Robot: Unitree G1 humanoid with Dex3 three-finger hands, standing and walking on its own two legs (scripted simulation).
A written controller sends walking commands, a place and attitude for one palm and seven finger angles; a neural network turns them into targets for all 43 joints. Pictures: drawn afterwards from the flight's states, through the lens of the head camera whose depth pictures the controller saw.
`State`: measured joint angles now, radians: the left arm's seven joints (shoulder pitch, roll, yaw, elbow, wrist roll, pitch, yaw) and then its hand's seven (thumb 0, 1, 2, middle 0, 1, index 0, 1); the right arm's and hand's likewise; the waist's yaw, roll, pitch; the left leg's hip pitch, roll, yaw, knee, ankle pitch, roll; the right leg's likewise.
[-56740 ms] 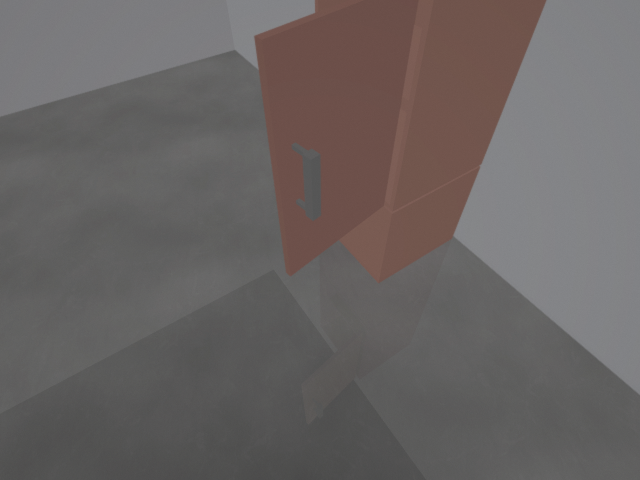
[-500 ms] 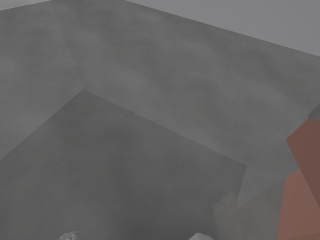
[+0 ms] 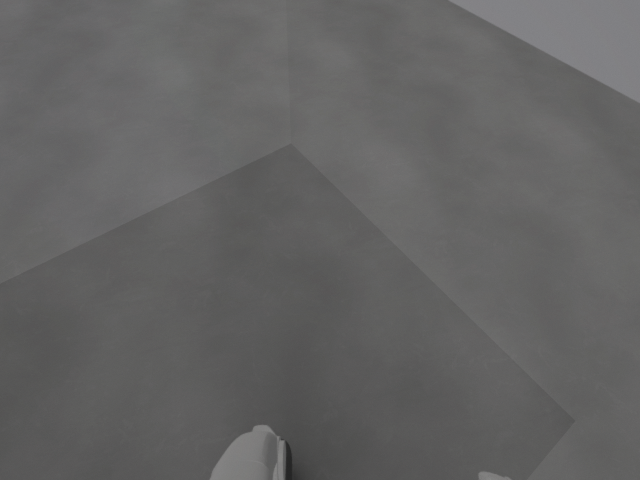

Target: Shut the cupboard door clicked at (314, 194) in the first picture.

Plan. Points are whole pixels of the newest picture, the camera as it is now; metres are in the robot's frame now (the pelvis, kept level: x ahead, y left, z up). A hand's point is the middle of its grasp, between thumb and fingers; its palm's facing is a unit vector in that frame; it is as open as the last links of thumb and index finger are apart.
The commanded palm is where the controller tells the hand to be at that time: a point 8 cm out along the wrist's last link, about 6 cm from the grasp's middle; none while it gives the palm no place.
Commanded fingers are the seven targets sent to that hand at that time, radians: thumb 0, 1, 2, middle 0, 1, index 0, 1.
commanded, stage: walk to a spot facing it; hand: left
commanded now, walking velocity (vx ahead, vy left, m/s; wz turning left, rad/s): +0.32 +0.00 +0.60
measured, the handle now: out of the picture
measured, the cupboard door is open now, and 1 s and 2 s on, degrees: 31 31 31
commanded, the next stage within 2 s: turn to face it in 0.40 s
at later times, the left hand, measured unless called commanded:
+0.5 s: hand (197, 332) +0.32 +0.22 -0.13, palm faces +0.16 -0.97 -0.20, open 7.4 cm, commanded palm none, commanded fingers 0.00 0.90 0.90 -0.20 -0.30 -0.20 -0.30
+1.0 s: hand (204, 354) +0.30 +0.21 -0.18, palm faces +0.17 -0.97 -0.18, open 7.3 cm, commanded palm none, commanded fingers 0.00 0.90 0.90 -0.20 -0.30 -0.20 -0.30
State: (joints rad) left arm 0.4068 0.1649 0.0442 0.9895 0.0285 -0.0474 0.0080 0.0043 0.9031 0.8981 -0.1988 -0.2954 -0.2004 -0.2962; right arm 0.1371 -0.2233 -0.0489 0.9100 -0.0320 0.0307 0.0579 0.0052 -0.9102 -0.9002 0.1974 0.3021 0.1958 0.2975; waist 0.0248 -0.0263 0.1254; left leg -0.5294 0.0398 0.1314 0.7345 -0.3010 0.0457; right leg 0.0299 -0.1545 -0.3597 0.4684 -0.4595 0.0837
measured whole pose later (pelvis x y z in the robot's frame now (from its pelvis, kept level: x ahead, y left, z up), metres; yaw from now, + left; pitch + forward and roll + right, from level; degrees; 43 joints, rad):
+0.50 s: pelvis +0.20 +0.01 +0.02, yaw +11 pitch +2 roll +0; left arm 0.10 0.21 0.06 0.84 0.02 0.00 -0.02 0.00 0.91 0.90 -0.20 -0.29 -0.20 -0.30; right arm 0.33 -0.16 -0.04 0.99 -0.03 -0.03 0.00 0.00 -0.90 -0.90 0.20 0.30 0.20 0.30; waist -0.05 -0.02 0.05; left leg -0.11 -0.06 -0.04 0.40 -0.31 0.06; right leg -0.52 -0.09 -0.02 0.71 -0.19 0.07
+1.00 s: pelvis +0.32 +0.03 +0.01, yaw +2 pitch +0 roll -1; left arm 0.32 0.20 0.07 1.01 0.01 0.06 0.01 0.00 0.92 0.90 -0.20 -0.30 -0.20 -0.30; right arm 0.12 -0.15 -0.01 0.91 -0.03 0.00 -0.03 0.00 -0.91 -0.90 0.20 0.30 0.20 0.30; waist 0.06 -0.04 0.07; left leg -0.31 0.04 0.07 0.60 -0.28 0.02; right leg -0.35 0.03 0.03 0.80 -0.49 0.01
